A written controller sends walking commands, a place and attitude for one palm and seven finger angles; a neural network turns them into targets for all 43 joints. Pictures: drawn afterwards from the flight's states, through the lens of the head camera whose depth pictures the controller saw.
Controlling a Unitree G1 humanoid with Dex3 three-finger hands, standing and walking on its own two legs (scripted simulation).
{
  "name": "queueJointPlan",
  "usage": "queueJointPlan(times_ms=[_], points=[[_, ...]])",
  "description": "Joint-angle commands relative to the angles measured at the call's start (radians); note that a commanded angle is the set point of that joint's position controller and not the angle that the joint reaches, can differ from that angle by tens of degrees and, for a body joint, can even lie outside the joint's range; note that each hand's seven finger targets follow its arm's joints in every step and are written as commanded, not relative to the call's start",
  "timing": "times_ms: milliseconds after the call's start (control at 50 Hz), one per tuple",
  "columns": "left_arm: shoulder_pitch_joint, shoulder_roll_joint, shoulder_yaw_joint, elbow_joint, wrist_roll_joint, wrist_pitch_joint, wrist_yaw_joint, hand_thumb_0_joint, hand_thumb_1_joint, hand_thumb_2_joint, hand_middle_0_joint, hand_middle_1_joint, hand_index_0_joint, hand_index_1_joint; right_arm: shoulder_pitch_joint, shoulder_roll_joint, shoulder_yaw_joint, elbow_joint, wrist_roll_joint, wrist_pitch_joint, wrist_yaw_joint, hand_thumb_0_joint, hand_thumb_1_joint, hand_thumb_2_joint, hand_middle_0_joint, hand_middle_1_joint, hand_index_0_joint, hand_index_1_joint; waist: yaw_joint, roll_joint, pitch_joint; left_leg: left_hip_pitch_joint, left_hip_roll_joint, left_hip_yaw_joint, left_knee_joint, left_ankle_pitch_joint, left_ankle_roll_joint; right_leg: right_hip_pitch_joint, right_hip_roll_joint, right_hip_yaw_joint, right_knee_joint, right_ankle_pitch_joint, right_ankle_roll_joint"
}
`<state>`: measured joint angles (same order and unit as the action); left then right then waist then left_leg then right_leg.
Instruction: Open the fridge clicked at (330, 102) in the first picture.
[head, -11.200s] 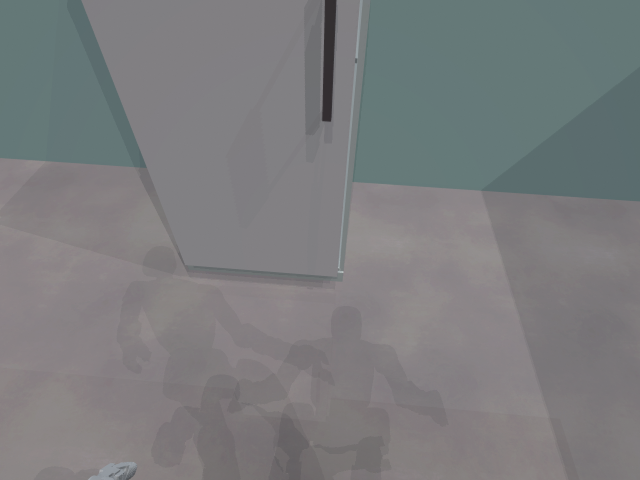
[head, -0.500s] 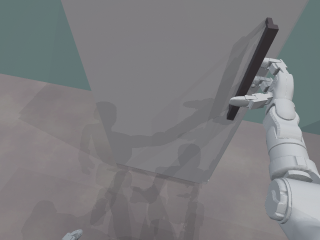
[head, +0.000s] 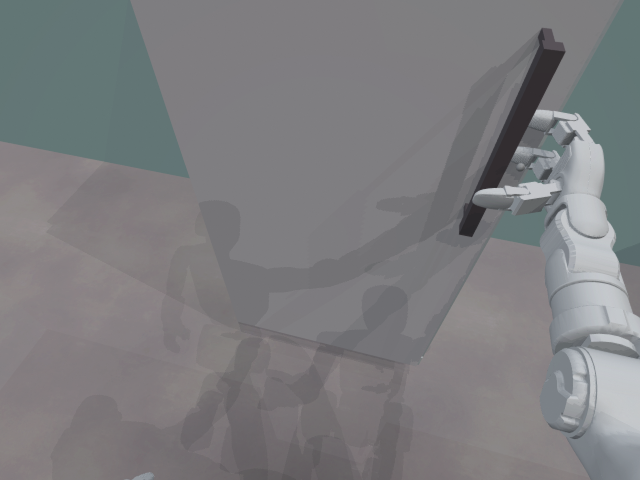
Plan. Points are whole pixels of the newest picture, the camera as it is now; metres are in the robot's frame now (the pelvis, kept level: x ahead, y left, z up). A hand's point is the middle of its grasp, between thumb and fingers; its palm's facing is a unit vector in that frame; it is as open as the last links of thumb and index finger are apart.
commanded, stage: slide the fingers in behind the handle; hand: right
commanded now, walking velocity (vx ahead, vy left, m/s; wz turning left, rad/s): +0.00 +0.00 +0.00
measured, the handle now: (499, 149) +0.53 -0.15 +0.15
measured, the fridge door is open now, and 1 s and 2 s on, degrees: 0 0 0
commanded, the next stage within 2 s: grip the handle and tug to test in 1.52 s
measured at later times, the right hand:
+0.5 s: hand (507, 166) +0.48 -0.15 +0.16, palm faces +0.13 +0.99 +0.01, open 14.0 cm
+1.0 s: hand (481, 164) +0.48 -0.12 +0.16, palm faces +0.13 +0.99 +0.00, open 14.0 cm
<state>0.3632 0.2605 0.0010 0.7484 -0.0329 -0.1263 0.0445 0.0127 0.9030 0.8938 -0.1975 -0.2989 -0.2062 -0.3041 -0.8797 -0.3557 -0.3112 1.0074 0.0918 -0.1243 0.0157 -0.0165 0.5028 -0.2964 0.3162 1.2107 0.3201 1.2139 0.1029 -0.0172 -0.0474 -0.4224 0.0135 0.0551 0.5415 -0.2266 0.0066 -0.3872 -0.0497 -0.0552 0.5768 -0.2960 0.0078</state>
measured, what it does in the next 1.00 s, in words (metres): stands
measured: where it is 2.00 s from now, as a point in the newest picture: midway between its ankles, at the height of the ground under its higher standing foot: outside the picture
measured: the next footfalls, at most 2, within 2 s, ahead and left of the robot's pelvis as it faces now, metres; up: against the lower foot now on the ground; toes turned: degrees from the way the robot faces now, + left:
none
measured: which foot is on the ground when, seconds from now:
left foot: down 0.00-1.00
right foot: down 0.00-1.00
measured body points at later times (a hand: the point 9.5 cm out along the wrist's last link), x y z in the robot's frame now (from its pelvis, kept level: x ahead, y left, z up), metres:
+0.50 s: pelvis +0.01 -0.01 +0.00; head +0.03 -0.01 +0.45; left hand +0.07 +0.25 -0.12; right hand +0.47 -0.20 +0.16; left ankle +0.03 +0.12 -0.73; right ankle -0.01 -0.12 -0.73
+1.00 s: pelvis +0.00 +0.00 +0.00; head +0.03 +0.00 +0.45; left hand +0.07 +0.25 -0.12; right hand +0.47 -0.17 +0.16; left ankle +0.03 +0.12 -0.73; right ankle -0.01 -0.12 -0.73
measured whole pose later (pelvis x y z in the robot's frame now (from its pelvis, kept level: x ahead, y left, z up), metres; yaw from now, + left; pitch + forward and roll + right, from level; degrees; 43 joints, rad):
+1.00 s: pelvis +0.00 +0.00 +0.00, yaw +0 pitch +5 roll +0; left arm 0.32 0.24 0.00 0.76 -0.02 -0.12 0.03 0.01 0.90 0.89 -0.20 -0.30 -0.21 -0.30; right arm -0.88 -0.23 -0.23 0.95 0.08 -0.07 -0.10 -0.02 0.50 -0.30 0.30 1.20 0.30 1.20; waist 0.09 -0.02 -0.05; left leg -0.40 0.02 0.06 0.54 -0.24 0.00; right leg -0.36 -0.04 -0.05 0.57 -0.30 0.01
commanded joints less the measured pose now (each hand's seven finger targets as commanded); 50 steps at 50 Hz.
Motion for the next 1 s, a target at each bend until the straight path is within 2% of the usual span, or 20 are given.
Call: queueJointPlan(times_ms=[0,60,100,140,180,240,280,360,400,460,540,580,620,680,720,820,840,880,940,980], points=[[0.021,0.145,0.048,-0.099,-0.010,-0.038,0.012,0.000,0.900,0.900,-0.200,-0.300,-0.200,-0.300,-0.493,-0.167,0.030,-0.263,0.008,-0.049,-0.004,0.000,0.500,-0.300,0.300,1.200,0.300,1.200,-0.006,-0.016,-0.308,0.176,-0.033,-0.028,-0.052,0.202,0.011,0.098,0.044,0.040,-0.071,0.177,-0.023],[0.017,0.145,0.047,-0.093,-0.011,-0.041,0.014,0.000,0.900,0.900,-0.200,-0.300,-0.200,-0.300,-0.523,-0.144,0.043,-0.270,0.022,-0.038,-0.011,0.000,0.500,-0.300,0.300,1.200,0.300,1.200,0.002,-0.006,-0.288,0.150,-0.036,-0.026,-0.061,0.164,0.011,0.106,0.044,0.048,-0.072,0.151,-0.023],[0.023,0.146,0.049,-0.087,-0.007,-0.045,0.015,0.000,0.900,0.900,-0.200,-0.300,-0.200,-0.300,-0.553,-0.142,0.041,-0.292,0.021,-0.042,-0.022,0.000,0.500,-0.300,0.300,1.200,0.300,1.200,0.003,0.001,-0.323,0.159,-0.036,-0.024,-0.053,0.184,0.011,0.124,0.043,0.053,-0.070,0.177,-0.022],[0.020,0.140,0.047,-0.086,-0.004,-0.047,0.013,0.000,0.900,0.900,-0.200,-0.300,-0.200,-0.300,-0.528,-0.148,0.030,-0.296,0.016,-0.045,-0.031,0.000,0.500,-0.300,0.300,1.200,0.300,1.200,-0.011,-0.028,-0.342,0.170,-0.036,-0.023,-0.044,0.210,0.014,0.132,0.045,0.051,-0.066,0.208,-0.018],[0.025,0.142,0.051,-0.083,-0.001,-0.047,0.010,0.000,0.900,0.900,-0.200,-0.300,-0.200,-0.300,-0.492,-0.152,0.019,-0.290,0.008,-0.045,-0.039,0.000,0.500,-0.300,0.300,1.200,0.300,1.200,-0.017,0.011,-0.351,0.185,-0.037,-0.021,-0.039,0.236,0.013,0.131,0.043,0.050,-0.060,0.235,-0.018],[0.012,0.137,0.045,-0.088,-0.003,-0.045,0.007,0.000,0.900,0.900,-0.200,-0.300,-0.200,-0.300,-0.500,-0.105,0.056,-0.276,0.007,-0.030,-0.043,0.000,0.500,-0.300,0.300,1.200,0.300,1.200,-0.010,0.003,-0.305,0.165,-0.035,-0.019,-0.041,0.220,0.012,0.116,0.043,0.048,-0.067,0.213,-0.016],[0.016,0.145,0.046,-0.086,-0.002,-0.038,0.010,0.000,0.900,0.900,-0.200,-0.300,-0.200,-0.300,-0.499,-0.156,0.015,-0.252,-0.001,-0.021,-0.052,0.000,0.500,-0.300,0.300,1.200,0.300,1.200,-0.014,0.027,-0.298,0.171,-0.035,-0.020,-0.043,0.210,0.014,0.104,0.042,0.050,-0.070,0.208,-0.018],[0.013,0.134,0.048,-0.091,0.001,-0.043,0.007,0.000,0.900,0.900,-0.200,-0.300,-0.200,-0.300,-0.530,-0.118,0.040,-0.306,0.002,-0.038,-0.060,0.000,0.500,-0.300,0.300,1.200,0.300,1.200,-0.015,-0.016,-0.350,0.179,-0.036,-0.021,-0.030,0.253,0.016,0.141,0.043,0.050,-0.058,0.259,-0.013],[0.016,0.135,0.051,-0.091,0.003,-0.042,0.005,0.000,0.900,0.900,-0.200,-0.300,-0.200,-0.300,-0.486,-0.125,0.022,-0.302,0.004,-0.040,-0.063,0.000,0.500,-0.300,0.300,1.200,0.300,1.200,-0.025,0.008,-0.370,0.199,-0.036,-0.019,-0.023,0.293,0.015,0.145,0.040,0.047,-0.053,0.298,-0.013],[0.013,0.135,0.050,-0.091,-0.001,-0.039,0.004,0.000,0.900,0.900,-0.200,-0.300,-0.200,-0.300,-0.475,-0.101,0.044,-0.283,0.003,-0.024,-0.056,0.000,0.500,-0.300,0.300,1.200,0.300,1.200,-0.017,0.039,-0.330,0.192,-0.036,-0.017,-0.029,0.280,0.012,0.120,0.040,0.045,-0.058,0.271,-0.014],[0.004,0.133,0.047,-0.093,-0.002,-0.034,0.007,0.000,0.900,0.900,-0.200,-0.300,-0.200,-0.300,-0.501,-0.107,0.041,-0.292,0.005,-0.014,-0.059,0.000,0.500,-0.300,0.300,1.200,0.300,1.200,-0.017,0.009,-0.308,0.188,-0.033,-0.022,-0.039,0.256,0.014,0.111,0.044,0.040,-0.063,0.241,-0.016],[0.008,0.134,0.052,-0.096,0.002,-0.035,0.008,0.000,0.900,0.900,-0.200,-0.300,-0.200,-0.300,-0.511,-0.109,0.040,-0.345,0.001,-0.028,-0.062,0.000,0.500,-0.300,0.300,1.200,0.300,1.200,-0.021,0.004,-0.355,0.204,-0.036,-0.021,-0.031,0.282,0.017,0.141,0.044,0.047,-0.056,0.282,-0.016],[0.000,0.125,0.051,-0.097,-0.001,-0.039,0.007,0.000,0.900,0.900,-0.200,-0.300,-0.200,-0.300,-0.501,-0.062,0.075,-0.367,0.009,-0.031,-0.063,0.000,0.500,-0.300,0.300,1.200,0.300,1.200,-0.020,-0.033,-0.369,0.200,-0.036,-0.020,-0.028,0.300,0.016,0.164,0.042,0.045,-0.051,0.309,-0.013],[0.008,0.132,0.055,-0.084,0.000,-0.037,0.007,0.000,0.900,0.900,-0.200,-0.300,-0.200,-0.300,-0.487,-0.070,0.066,-0.342,0.006,-0.020,-0.068,0.000,0.500,-0.300,0.300,1.200,0.300,1.200,-0.017,0.019,-0.351,0.195,-0.040,-0.015,-0.034,0.283,0.015,0.156,0.040,0.052,-0.056,0.296,-0.013],[-0.001,0.125,0.050,-0.083,-0.003,-0.036,0.006,0.000,0.900,0.900,-0.200,-0.300,-0.200,-0.300,-0.513,-0.022,0.106,-0.336,0.008,-0.005,-0.073,0.000,0.500,-0.300,0.300,1.200,0.300,1.200,-0.005,-0.009,-0.319,0.175,-0.036,-0.015,-0.040,0.271,0.013,0.152,0.042,0.048,-0.060,0.277,-0.013],[-0.005,0.121,0.048,-0.081,0.004,-0.037,0.002,0.000,0.900,0.900,-0.200,-0.300,-0.200,-0.300,-0.519,-0.005,0.104,-0.337,0.007,-0.001,-0.105,0.000,0.500,-0.300,0.300,1.200,0.300,1.200,-0.015,0.000,-0.334,0.183,-0.037,-0.012,-0.039,0.259,0.015,0.151,0.044,0.051,-0.066,0.269,-0.010],[-0.003,0.123,0.049,-0.074,0.006,-0.038,0.003,0.000,0.900,0.900,-0.200,-0.300,-0.200,-0.300,-0.526,-0.021,0.087,-0.321,0.006,-0.002,-0.111,0.000,0.500,-0.300,0.300,1.200,0.300,1.200,-0.011,0.031,-0.320,0.185,-0.037,-0.013,-0.041,0.261,0.014,0.141,0.044,0.050,-0.067,0.261,-0.013],[-0.002,0.135,0.048,-0.079,0.011,-0.033,0.005,0.000,0.900,0.900,-0.200,-0.300,-0.200,-0.300,-0.458,-0.105,0.008,-0.280,-0.003,-0.002,-0.122,0.000,0.500,-0.300,0.300,1.200,0.300,1.200,-0.037,0.068,-0.323,0.215,-0.035,-0.020,-0.042,0.261,0.013,0.109,0.046,0.041,-0.070,0.247,-0.017],[-0.007,0.123,0.043,-0.081,0.010,-0.032,0.002,0.000,0.900,0.900,-0.200,-0.300,-0.200,-0.300,-0.524,-0.051,0.071,-0.276,-0.021,-0.013,-0.127,0.000,0.500,-0.300,0.300,1.200,0.300,1.200,-0.012,0.047,-0.295,0.188,-0.031,-0.023,-0.044,0.240,0.010,0.100,0.047,0.036,-0.070,0.213,-0.018],[0.000,0.130,0.046,-0.079,0.015,-0.030,0.004,0.000,0.900,0.900,-0.200,-0.300,-0.200,-0.300,-0.536,-0.103,0.026,-0.263,-0.024,-0.025,-0.132,0.000,0.500,-0.300,0.300,1.200,0.300,1.200,-0.016,0.055,-0.309,0.193,-0.031,-0.027,-0.046,0.222,0.010,0.097,0.048,0.036,-0.068,0.197,-0.019]])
